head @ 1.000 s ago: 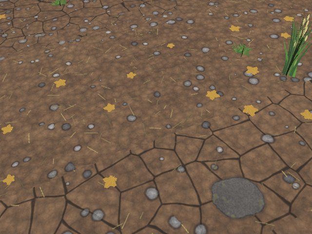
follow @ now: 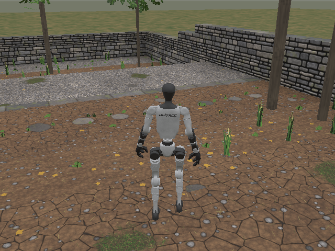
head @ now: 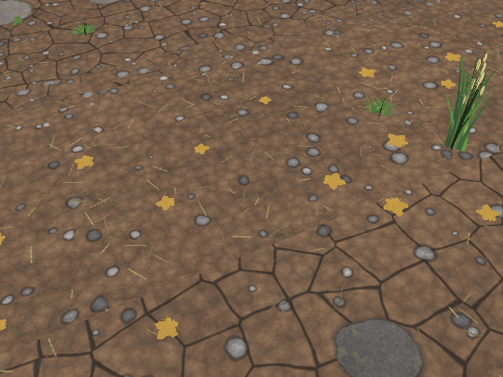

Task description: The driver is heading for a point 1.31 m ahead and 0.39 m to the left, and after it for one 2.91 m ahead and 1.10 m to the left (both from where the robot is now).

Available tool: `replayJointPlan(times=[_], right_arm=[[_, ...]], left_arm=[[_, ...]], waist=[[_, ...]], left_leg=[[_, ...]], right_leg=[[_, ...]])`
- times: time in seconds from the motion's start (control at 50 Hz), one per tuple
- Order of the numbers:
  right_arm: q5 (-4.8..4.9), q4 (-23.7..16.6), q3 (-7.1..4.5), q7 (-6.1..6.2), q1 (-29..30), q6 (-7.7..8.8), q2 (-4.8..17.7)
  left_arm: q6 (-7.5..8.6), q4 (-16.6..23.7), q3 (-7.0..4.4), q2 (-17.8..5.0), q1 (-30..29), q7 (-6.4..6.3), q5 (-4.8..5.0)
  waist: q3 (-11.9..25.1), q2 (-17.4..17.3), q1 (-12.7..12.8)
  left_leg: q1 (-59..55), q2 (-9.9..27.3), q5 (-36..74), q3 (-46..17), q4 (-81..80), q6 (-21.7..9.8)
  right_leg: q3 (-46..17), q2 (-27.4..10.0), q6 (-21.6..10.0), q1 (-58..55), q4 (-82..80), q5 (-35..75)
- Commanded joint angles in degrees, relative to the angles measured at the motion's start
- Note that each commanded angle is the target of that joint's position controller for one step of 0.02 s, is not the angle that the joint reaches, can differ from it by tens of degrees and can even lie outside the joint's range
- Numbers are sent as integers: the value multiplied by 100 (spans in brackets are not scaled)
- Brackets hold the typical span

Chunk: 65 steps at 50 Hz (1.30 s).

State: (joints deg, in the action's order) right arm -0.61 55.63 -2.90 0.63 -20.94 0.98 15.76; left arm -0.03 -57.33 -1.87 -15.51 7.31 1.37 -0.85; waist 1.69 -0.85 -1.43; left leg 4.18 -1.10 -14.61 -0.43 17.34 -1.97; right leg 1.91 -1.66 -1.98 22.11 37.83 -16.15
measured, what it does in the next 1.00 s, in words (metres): goes down, turning left: right foot, then left foot 0.17 m lower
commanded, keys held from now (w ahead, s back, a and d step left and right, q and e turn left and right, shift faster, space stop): w+shift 0.46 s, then w+q+shift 0.54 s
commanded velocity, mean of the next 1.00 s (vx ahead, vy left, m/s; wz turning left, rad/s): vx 0.91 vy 0.00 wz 0.33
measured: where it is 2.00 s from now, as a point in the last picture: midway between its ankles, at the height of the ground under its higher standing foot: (130, 190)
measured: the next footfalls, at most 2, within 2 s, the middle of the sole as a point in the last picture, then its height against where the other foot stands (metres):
right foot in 0.08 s outside the picture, level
left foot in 0.70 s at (247, 374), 0.17 m lower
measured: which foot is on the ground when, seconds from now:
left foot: down 0.00-0.10, up 0.12-0.68, down 0.70-1.00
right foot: up 0.00-0.06, down 0.08-0.70, up 0.72-1.00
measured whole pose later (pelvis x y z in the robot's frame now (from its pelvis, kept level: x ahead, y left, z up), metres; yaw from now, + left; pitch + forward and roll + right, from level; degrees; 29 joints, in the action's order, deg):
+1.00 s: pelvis +0.75 +0.01 -0.20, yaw +23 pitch +0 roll +2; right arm -0.1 57.7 -5.2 -0.8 -26.2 4.1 15.2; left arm 5.9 -43.3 0.3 -12.5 -2.0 0.7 -1.8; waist -4.0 -1.6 -4.9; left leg -0.4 -9.7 -26.4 -8.4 27.3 -6.5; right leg -5.9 -5.9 2.6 36.8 40.1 -5.5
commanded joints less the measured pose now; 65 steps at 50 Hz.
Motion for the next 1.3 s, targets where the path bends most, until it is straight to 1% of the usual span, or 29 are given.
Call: replayJointPlan(times=[0.02,0.08,0.1,0.12,0.14,0.18,0.24,0.32,0.4,0.54,0.6,0.64,0.68,0.7,0.72,0.74,0.76,0.8,0.84,0.88,0.92,0.98,1.02,1.04,1.06,1.08,1.12,1.2,1.3], right_arm=[[24,-348,-239,-31,454,194,947],[28,-481,-255,-74,845,175,922],[-70,-591,-145,-78,1018,205,536],[-56,-1009,-26,-112,1228,270,101],[-74,-966,-101,-61,1353,241,464],[-31,-831,-124,-138,1009,282,540],[-228,-842,-125,-277,1146,82,480],[-119,-976,-219,-329,1632,-60,608],[-156,-1080,-280,-506,2124,36,483],[-137,-1409,-181,-587,3235,242,337],[-230,-1472,-53,-571,3508,300,112],[-360,-1199,-56,-465,2571,317,148],[-391,-412,-188,-326,373,256,504],[-383,-21,-338,-279,-895,268,752],[-355,237,-465,-274,-1263,239,1196],[-278,266,-576,-227,-1548,252,1834],[-198,173,-579,-162,-1565,219,1661],[-213,22,-451,2,-792,143,1059],[-52,-85,-314,99,-166,357,822],[-41,-290,-285,60,493,458,905],[-19,-484,-371,-17,884,520,1010],[129,-566,-474,-181,668,500,1090],[40,-566,-490,-196,599,469,1214],[7,-746,-358,-189,926,519,730],[12,-1128,-148,-161,953,538,-54],[179,-1368,-99,-169,69,464,3],[-80,-1164,-108,-243,390,189,278],[-158,-1719,-28,-479,1213,-76,37],[-67,-2167,6,-551,2124,-121,312]], left_arm=[[142,576,-66,-367,-701,87,-24],[196,211,-174,-486,645,66,-63],[279,-88,-320,-895,1759,-21,-135],[317,-119,-502,-1650,2309,-69,-104],[348,28,-403,-1233,1704,-72,-81],[437,358,-320,-835,843,-63,-81],[537,377,-264,-633,872,-129,10],[732,105,-314,-690,1611,-54,-91],[873,-100,-292,-501,1610,-160,15],[872,-305,-215,-528,2753,-395,-290],[787,-440,-112,-308,2925,-453,-198],[728,-440,-71,-520,2770,-435,-159],[589,-480,-57,-586,2548,-484,-152],[560,-402,-131,-723,2114,-454,-59],[581,-228,-119,-308,1530,-377,-184],[721,346,-57,-343,1716,-393,161],[781,608,-19,-752,1385,-359,299],[797,697,39,-740,562,-261,-122],[655,949,-5,-653,332,-126,-406],[496,1322,58,-414,-138,-67,-386],[535,1304,107,-241,159,-29,-167],[529,1184,-28,-480,434,-99,-9],[521,853,-243,-814,1835,-214,-77],[553,685,-392,-1253,2903,-303,-179],[555,719,-367,-1385,2864,-311,-253],[545,949,-399,-1456,1654,-247,-242],[507,1230,-274,-568,615,-174,-181],[693,692,-189,-290,1098,-152,-62],[841,701,-230,-391,1086,-114,-61]], waist=[[-594,-569,46],[-411,-99,679],[-45,877,1205],[281,2321,1314],[-49,917,976],[-51,389,395],[-273,558,332],[-648,261,379],[-808,459,245],[-1418,135,906],[-1554,67,1083],[-1059,15,626],[-109,416,-366],[284,-15,-1152],[-55,-781,-1129],[1156,-1817,-698],[2337,-543,-1024],[791,876,-618],[-319,964,213],[-970,678,525],[-688,-3,721],[-344,112,671],[524,371,1504],[940,827,2024],[999,2036,1504],[951,2483,411],[-371,662,279],[-674,636,102],[-812,323,66]], left_leg=[[843,1340,-1381,-1107,-1015,-898],[2263,952,-1372,-570,132,-758],[3018,416,-844,-16,2070,-559],[4427,-350,-1594,134,4057,-365],[4714,-33,-1036,-724,4823,-459],[4150,431,-198,-733,4526,-357],[3664,519,325,-535,4073,4],[4162,309,1252,-516,3743,55],[3746,381,3016,-393,2243,-31],[4407,348,3567,-65,1542,-460],[3795,279,3861,550,688,-555],[2382,-24,3915,1018,480,-665],[216,-86,3462,990,726,-850],[-1236,62,3853,733,262,-1167],[-2552,592,3835,41,756,-1440],[-5177,1692,7428,-1219,2762,-1862],[-6150,2146,4746,-2870,1967,-2825],[-3365,1746,979,-3085,89,-2214],[-444,1721,1758,-3231,-150,-2140],[2005,1126,1609,-2521,-677,-1913],[3134,492,1814,-1841,-529,-1542],[2720,134,2048,-1636,257,-1135],[2307,-240,3226,-1378,2679,-770],[2894,-625,2179,-1152,4753,-604],[3747,-861,-1346,-843,6516,-640],[4301,-531,-972,-702,7007,-681],[4293,229,-396,-389,6776,-603],[4175,682,258,-394,6134,-391],[3952,663,1416,207,4304,-441]], right_leg=[[211,-3,42,-140,-594,326],[417,181,-42,-2296,-1039,122],[-659,-488,-256,-3418,-1543,-985],[-3482,-1840,-899,-3898,-2682,-2917],[-3670,-1944,-975,-3381,-2597,-2667],[-2600,-1533,-769,-2611,-2514,-1615],[-1933,-1208,-869,-2011,-3010,-946],[-1325,-1012,-986,-2218,-3093,-27],[-681,-789,-820,-1963,-2729,176],[-124,-941,-716,-2808,-1709,624],[355,-812,-476,-2911,-1287,1454],[680,-741,-393,-2866,-164,3524],[660,-816,-432,-2479,2364,5232],[893,-459,-244,-1636,4637,4450],[741,406,-242,776,7169,-1590],[-296,204,-98,2920,7650,-2325],[-619,135,121,4134,7549,-1786],[-496,-376,-4,3753,5901,-1030],[-986,-736,316,2590,4129,-646],[-821,-860,611,1000,2084,-582],[-471,-471,555,-978,918,973],[-149,-50,478,-1977,207,1732],[6,222,411,-3313,1,694],[-879,-567,279,-4076,-407,-574],[-3647,-2007,232,-3902,-1750,-2178],[-5839,-2538,-287,-3365,-2827,-3480],[-3920,-2083,-459,-1788,-2489,-3409],[-1305,-1514,-71,-1147,-2782,-684],[632,-1123,-19,-1467,-3260,1428]])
